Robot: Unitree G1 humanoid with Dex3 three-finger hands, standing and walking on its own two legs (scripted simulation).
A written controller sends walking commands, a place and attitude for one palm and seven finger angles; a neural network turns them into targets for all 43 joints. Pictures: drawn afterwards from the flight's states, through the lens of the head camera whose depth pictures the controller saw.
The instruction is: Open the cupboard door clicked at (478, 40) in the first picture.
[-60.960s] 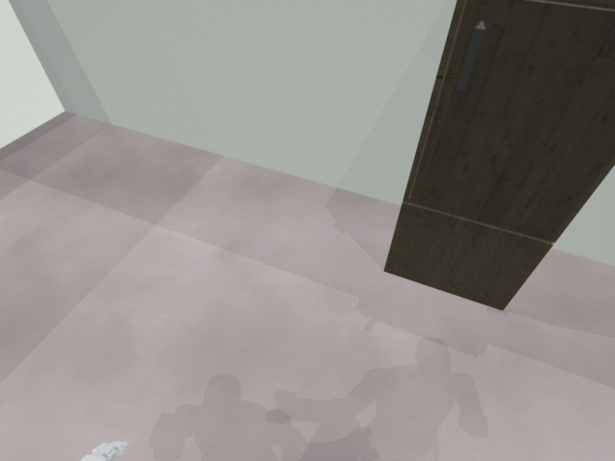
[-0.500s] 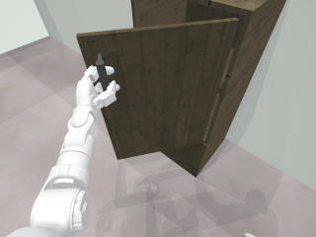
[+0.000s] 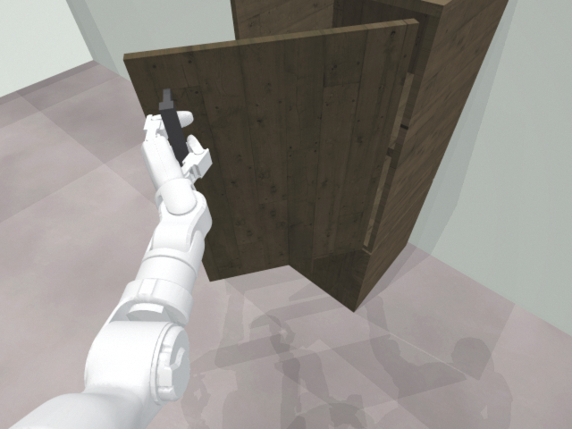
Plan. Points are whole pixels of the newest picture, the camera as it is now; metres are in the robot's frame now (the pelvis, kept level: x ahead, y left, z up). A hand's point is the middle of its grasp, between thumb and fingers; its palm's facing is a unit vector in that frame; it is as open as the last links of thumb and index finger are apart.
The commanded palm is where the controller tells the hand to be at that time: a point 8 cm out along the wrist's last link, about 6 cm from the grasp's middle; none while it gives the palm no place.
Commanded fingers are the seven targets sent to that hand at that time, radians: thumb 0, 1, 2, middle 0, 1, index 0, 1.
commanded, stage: pull the door open along its arc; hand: left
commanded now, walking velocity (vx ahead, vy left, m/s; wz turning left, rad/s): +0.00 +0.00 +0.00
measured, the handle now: (178, 136) +0.51 +0.15 +0.15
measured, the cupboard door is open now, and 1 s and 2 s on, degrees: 54 78 80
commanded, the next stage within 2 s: open thumb and fingers to let go in 0.50 s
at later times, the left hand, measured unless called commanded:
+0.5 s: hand (255, 243) +0.30 +0.03 +0.15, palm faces +0.15 -0.99 +0.01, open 6.1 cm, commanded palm +0.25 +0.08 +0.15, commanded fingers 0.00 0.90 0.90 -0.40 -1.35 -0.40 -1.35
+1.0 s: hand (238, 240) +0.32 +0.05 +0.14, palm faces +0.31 -0.95 -0.01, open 10.2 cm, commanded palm +0.27 +0.08 +0.15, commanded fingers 0.00 -0.50 0.30 -0.30 -1.20 -0.30 -1.20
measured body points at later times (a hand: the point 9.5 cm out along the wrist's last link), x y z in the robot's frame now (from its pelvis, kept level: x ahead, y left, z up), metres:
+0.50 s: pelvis +0.02 +0.00 +0.01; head -0.02 -0.03 +0.46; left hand +0.29 +0.08 +0.15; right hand +0.25 -0.20 -0.05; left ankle +0.04 +0.13 -0.72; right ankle -0.02 -0.08 -0.72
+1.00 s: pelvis +0.01 -0.01 +0.01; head -0.01 -0.04 +0.46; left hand +0.29 +0.10 +0.14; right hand +0.18 -0.21 -0.10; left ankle +0.04 +0.13 -0.72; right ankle -0.02 -0.08 -0.72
